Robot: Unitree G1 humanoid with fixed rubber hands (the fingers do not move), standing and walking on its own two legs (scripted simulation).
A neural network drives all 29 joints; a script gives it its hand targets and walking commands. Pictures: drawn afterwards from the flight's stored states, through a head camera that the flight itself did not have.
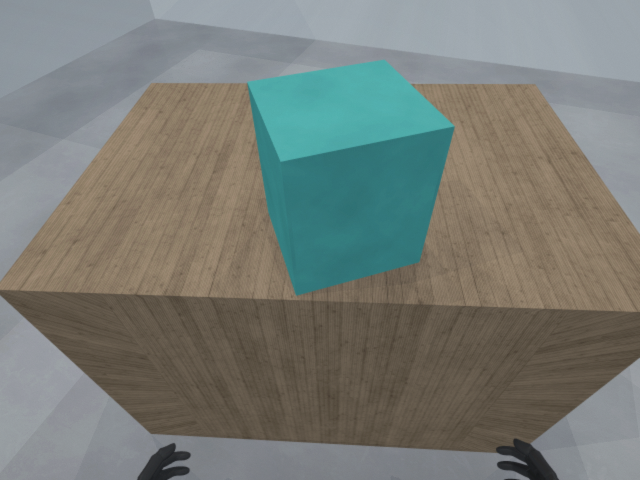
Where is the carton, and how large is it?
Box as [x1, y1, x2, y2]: [247, 60, 454, 295]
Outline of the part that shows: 385,60 247,82 268,212 296,295 419,261 454,126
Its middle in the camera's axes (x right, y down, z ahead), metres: +0.03 -0.09 +0.59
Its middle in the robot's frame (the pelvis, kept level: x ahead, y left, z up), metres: +0.52 +0.00 +0.10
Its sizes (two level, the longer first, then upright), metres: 0.210 0.200 0.250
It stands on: a pedestal, 0.74 m high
